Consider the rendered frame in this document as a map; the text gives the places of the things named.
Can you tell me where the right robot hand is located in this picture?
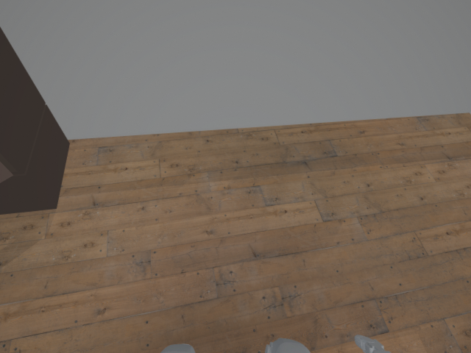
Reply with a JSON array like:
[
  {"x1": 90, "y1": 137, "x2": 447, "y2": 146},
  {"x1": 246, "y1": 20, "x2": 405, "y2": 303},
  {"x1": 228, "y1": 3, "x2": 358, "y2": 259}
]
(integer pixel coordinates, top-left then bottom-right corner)
[{"x1": 355, "y1": 335, "x2": 391, "y2": 353}]

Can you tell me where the robot right thigh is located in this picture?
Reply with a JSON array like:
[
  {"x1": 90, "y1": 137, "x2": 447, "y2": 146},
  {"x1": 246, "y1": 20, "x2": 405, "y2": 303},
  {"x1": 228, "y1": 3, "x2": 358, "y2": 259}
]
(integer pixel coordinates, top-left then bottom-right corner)
[{"x1": 265, "y1": 338, "x2": 310, "y2": 353}]

